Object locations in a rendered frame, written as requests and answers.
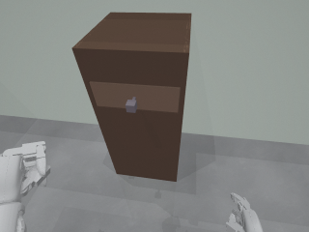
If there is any handle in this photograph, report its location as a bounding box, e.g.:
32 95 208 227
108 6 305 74
126 97 138 113

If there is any robot right hand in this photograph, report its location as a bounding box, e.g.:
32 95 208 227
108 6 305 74
226 192 264 232

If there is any robot left hand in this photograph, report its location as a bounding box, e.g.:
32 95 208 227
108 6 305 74
0 141 51 204

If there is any cabinet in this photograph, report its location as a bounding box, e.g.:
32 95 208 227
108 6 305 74
72 12 192 182

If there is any left robot forearm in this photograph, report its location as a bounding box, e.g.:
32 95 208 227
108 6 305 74
0 202 27 232

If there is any drawer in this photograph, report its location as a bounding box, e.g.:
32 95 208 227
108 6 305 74
89 81 181 113

